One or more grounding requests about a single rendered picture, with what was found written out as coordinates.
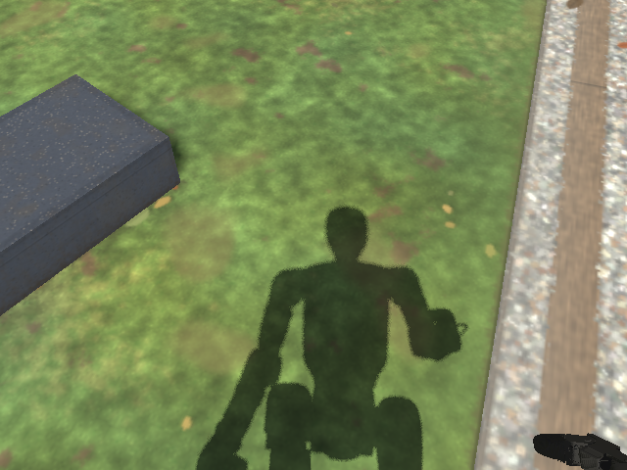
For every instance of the robot right hand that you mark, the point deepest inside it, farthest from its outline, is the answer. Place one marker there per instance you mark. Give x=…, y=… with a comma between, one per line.
x=590, y=452

